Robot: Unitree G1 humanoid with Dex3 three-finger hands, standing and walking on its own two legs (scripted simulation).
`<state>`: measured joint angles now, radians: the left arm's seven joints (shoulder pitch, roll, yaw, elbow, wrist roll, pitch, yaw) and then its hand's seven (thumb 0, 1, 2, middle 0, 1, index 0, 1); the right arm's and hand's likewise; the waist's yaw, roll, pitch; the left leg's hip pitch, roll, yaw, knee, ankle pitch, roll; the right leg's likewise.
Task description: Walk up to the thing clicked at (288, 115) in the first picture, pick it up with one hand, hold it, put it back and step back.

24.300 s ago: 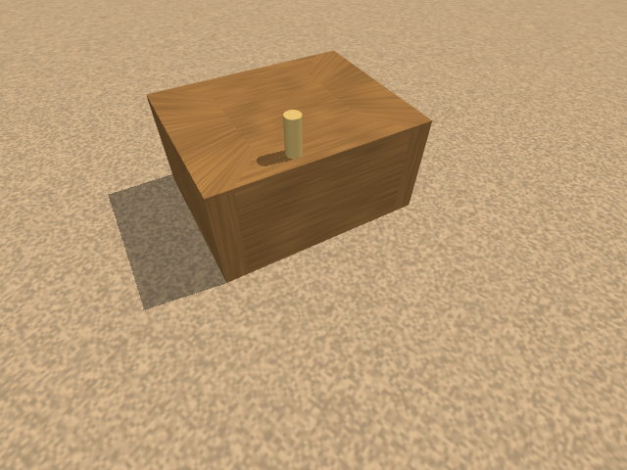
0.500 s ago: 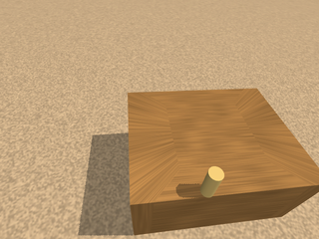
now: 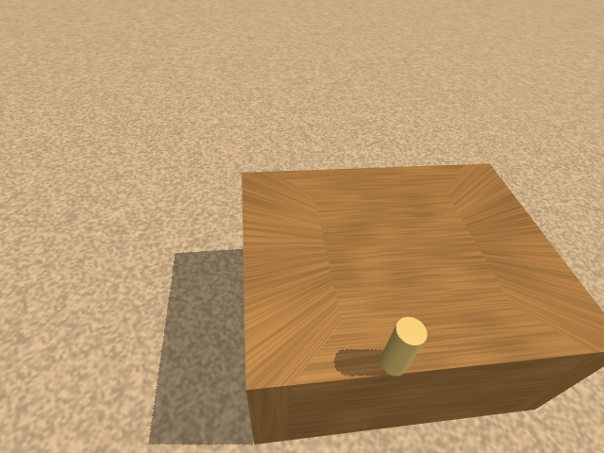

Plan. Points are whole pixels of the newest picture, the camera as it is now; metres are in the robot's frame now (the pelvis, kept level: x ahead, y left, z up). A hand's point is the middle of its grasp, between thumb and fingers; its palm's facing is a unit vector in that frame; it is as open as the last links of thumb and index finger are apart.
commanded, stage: home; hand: right
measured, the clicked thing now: (401, 347) +0.39 -0.22 -0.26
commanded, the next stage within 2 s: stand in 0.14 s
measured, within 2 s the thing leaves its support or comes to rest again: neither
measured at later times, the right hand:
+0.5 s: hand out of the picture +0.08 -0.25 -0.15, palm faces -0.01 +0.93 -0.37, open 14.2 cm
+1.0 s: hand out of the picture +0.07 -0.25 -0.15, palm faces -0.02 +0.94 -0.35, open 7.5 cm
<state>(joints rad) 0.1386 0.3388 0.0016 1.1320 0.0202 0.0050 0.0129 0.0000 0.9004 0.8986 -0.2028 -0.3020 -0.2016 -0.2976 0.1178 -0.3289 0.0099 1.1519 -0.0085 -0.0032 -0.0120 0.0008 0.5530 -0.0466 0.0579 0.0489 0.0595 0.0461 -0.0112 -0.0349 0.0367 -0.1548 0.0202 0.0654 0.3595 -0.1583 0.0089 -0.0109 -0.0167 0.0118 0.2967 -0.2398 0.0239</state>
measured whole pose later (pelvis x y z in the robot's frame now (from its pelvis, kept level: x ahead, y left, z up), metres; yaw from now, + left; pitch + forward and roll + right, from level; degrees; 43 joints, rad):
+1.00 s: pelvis +0.00 +0.00 +0.00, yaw +1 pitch -2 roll +0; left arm 0.16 0.35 0.00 1.12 0.02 0.00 0.01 0.00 0.90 0.90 -0.20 -0.30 -0.20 -0.30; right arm 0.11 -0.34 0.00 1.16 -0.01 0.00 0.00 0.01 -0.88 -0.90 0.20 0.30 0.21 0.30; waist -0.01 -0.02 0.04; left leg -0.15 0.01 0.05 0.35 -0.15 0.01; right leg 0.00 -0.03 -0.01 0.29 -0.24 0.03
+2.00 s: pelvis +0.01 -0.01 +0.00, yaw +2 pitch -2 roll +0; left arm 0.15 0.34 0.01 1.11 0.02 -0.01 0.01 0.00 0.90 0.90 -0.20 -0.30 -0.20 -0.30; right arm 0.10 -0.34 0.00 1.15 -0.01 -0.01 0.00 0.01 -0.90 -0.90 0.20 0.30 0.21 0.30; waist -0.01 -0.02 0.05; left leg -0.15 0.01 0.03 0.34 -0.16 0.00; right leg 0.00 -0.02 -0.02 0.28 -0.25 0.02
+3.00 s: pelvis -0.04 -0.03 -0.02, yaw +3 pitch -2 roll +0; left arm 0.10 0.38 0.07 0.97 0.00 0.04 0.01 0.00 0.90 0.90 -0.20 -0.30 -0.20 -0.30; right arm 0.05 -0.38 -0.05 0.98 -0.01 0.05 0.01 0.01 -0.90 -0.90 0.21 0.30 0.21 0.30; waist 0.00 0.01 0.17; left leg -0.34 0.04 0.00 0.55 -0.17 0.00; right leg -0.28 0.03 0.00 0.81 -0.48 -0.04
